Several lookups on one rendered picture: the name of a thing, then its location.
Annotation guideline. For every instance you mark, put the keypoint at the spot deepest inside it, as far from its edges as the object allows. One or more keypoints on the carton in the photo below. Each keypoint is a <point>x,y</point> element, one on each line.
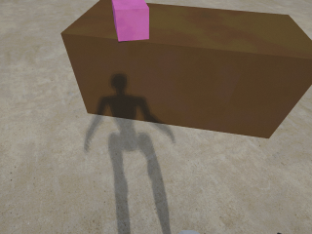
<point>131,19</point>

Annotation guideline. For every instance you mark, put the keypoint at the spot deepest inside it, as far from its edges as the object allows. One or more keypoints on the pedestal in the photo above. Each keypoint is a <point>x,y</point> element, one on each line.
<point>228,71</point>

